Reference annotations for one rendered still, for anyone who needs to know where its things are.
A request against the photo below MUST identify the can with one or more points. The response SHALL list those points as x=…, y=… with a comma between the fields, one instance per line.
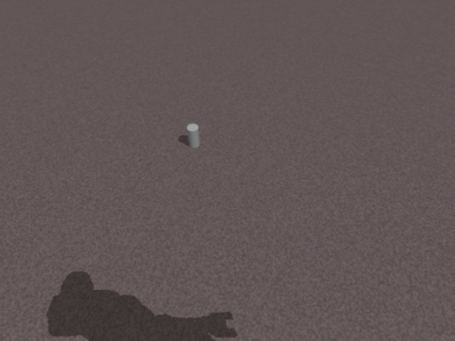
x=193, y=135

